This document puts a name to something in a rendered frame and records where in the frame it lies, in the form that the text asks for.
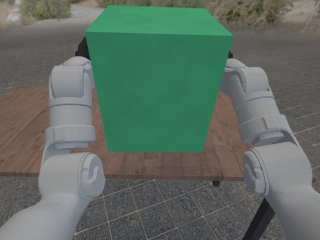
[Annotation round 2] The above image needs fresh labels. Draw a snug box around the robot right upper arm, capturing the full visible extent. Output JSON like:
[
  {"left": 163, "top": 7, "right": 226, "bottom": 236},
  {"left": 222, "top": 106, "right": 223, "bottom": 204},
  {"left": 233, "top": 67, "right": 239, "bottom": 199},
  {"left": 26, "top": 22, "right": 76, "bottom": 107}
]
[{"left": 242, "top": 141, "right": 320, "bottom": 240}]

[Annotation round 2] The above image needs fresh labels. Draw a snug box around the carton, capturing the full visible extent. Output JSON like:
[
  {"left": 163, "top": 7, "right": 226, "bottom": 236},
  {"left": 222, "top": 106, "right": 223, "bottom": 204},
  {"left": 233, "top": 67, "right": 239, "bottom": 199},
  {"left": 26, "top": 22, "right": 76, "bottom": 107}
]
[{"left": 85, "top": 5, "right": 234, "bottom": 152}]

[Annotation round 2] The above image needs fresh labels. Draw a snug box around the robot left upper arm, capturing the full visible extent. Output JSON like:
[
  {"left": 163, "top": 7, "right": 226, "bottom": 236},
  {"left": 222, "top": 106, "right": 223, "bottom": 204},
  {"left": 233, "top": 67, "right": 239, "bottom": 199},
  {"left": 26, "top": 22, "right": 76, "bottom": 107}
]
[{"left": 0, "top": 152, "right": 106, "bottom": 240}]

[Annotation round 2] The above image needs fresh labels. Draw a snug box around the robot right hand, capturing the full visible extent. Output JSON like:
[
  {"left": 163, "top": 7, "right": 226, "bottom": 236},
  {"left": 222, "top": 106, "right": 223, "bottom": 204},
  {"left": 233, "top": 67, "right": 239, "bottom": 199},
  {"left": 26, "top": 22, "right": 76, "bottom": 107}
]
[{"left": 228, "top": 50, "right": 233, "bottom": 59}]

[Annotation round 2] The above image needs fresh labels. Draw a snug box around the robot left hand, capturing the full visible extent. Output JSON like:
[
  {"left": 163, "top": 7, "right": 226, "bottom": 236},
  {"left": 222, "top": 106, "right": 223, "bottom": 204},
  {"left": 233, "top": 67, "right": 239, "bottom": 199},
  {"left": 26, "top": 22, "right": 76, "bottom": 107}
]
[{"left": 75, "top": 37, "right": 91, "bottom": 61}]

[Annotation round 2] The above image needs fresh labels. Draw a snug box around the left robot forearm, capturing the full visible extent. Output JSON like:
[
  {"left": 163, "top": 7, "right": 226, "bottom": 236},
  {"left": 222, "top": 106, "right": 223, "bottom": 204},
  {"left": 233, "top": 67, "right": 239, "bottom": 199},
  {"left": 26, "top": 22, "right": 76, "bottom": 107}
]
[{"left": 38, "top": 56, "right": 96, "bottom": 193}]

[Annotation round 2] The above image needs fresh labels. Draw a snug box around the table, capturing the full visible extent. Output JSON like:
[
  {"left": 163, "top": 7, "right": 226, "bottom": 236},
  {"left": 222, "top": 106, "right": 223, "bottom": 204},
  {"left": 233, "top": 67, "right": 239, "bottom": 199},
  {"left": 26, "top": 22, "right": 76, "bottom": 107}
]
[{"left": 0, "top": 86, "right": 318, "bottom": 240}]

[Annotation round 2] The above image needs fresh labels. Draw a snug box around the right robot forearm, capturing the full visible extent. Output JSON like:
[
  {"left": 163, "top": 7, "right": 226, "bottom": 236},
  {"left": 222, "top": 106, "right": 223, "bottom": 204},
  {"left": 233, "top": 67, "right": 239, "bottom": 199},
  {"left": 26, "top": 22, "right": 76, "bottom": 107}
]
[{"left": 219, "top": 58, "right": 313, "bottom": 183}]

